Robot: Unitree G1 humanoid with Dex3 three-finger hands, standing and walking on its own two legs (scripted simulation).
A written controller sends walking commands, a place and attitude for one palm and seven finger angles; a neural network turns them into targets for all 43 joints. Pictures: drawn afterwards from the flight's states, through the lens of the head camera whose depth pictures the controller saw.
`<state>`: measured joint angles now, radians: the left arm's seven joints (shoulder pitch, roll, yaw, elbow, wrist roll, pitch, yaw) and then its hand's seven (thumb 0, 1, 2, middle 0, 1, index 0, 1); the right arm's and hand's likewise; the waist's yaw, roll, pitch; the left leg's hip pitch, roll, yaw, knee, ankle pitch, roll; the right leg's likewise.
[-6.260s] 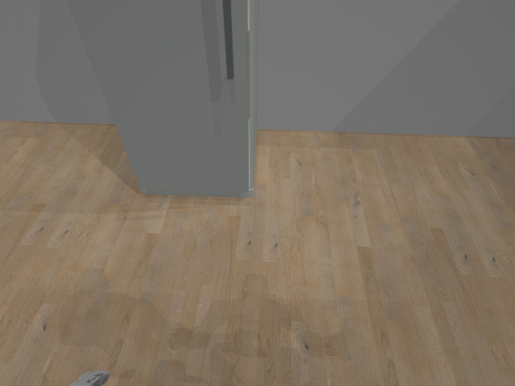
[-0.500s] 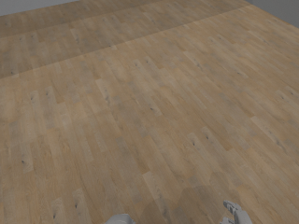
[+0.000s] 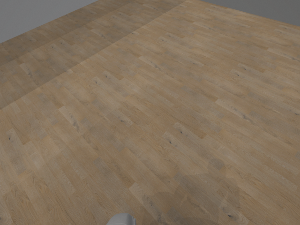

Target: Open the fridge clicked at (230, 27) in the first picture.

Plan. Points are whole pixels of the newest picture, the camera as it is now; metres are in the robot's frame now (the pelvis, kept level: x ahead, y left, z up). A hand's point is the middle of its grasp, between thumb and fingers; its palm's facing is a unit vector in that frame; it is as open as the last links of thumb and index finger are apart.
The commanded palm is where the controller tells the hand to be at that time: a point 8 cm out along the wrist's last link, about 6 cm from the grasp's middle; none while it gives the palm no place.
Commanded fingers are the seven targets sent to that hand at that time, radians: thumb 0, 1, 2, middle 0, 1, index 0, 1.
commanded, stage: turn to face it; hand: right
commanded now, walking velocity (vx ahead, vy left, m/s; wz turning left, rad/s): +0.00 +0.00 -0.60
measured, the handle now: out of the picture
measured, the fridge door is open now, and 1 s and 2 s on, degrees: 0 0 0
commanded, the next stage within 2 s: none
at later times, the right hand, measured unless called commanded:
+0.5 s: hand out of the picture +0.04 -0.17 -0.14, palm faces +0.29 +0.92 -0.27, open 7.4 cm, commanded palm none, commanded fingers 0.00 -0.90 -0.90 0.20 0.30 0.20 0.30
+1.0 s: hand out of the picture -0.15 -0.17 -0.18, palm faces +0.61 +0.74 -0.27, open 7.4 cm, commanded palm none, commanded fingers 0.00 -0.90 -0.90 0.20 0.30 0.20 0.30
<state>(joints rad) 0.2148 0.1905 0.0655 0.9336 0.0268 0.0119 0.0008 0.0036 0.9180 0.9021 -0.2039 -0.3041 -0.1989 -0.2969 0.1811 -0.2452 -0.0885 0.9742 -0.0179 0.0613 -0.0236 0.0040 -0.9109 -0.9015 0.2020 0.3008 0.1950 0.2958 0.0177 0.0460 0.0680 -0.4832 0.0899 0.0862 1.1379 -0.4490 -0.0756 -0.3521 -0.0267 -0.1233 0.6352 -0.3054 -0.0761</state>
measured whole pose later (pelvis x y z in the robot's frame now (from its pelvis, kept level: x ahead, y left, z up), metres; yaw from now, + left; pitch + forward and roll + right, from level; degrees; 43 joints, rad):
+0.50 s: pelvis -0.02 +0.06 +0.00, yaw -17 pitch +1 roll +0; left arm 0.22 0.24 0.10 0.91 0.02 0.06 -0.02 0.00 0.91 0.90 -0.21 -0.30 -0.20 -0.30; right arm 0.16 -0.20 -0.04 0.86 -0.01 0.02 -0.02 0.00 -0.91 -0.90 0.20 0.30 0.20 0.30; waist 0.04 -0.04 0.03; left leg -0.27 0.02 0.03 0.55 -0.32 0.00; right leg -0.44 0.10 0.12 0.64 -0.29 0.00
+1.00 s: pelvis -0.04 +0.03 +0.00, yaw -37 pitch +1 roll +0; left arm 0.11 0.23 0.06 0.89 0.02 0.02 -0.02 0.00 0.91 0.90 -0.20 -0.30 -0.20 -0.30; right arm 0.24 -0.29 -0.07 0.94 -0.01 0.07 -0.02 0.01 -0.91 -0.90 0.20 0.30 0.20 0.30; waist -0.02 0.06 0.10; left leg -0.41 0.15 0.11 1.06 -0.53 -0.09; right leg -0.30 -0.01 -0.08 0.62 -0.34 -0.03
